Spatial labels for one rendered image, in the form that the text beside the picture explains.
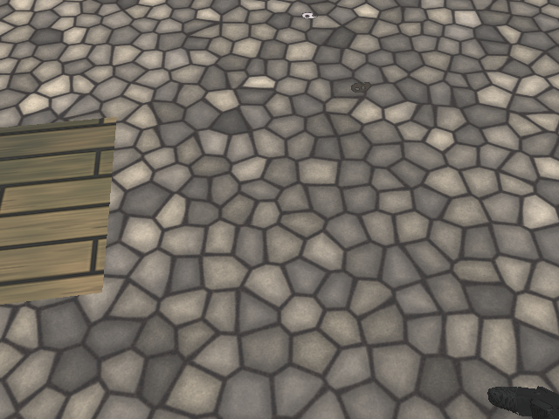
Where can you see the robot right hand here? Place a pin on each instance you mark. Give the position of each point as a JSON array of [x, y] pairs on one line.
[[539, 403]]

